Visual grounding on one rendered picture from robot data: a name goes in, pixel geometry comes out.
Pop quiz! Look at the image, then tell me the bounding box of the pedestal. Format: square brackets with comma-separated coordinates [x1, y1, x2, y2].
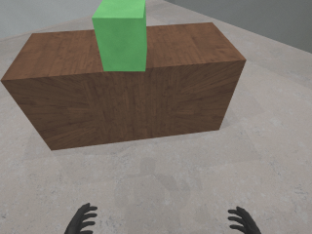
[0, 22, 247, 151]

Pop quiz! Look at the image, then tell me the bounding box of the robot left hand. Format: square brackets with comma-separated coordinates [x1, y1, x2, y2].
[64, 203, 98, 234]

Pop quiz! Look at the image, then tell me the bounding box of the robot right hand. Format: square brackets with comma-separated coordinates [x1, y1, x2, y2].
[228, 206, 261, 234]

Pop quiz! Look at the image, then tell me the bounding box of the carton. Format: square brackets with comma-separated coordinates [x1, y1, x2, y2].
[92, 0, 147, 72]

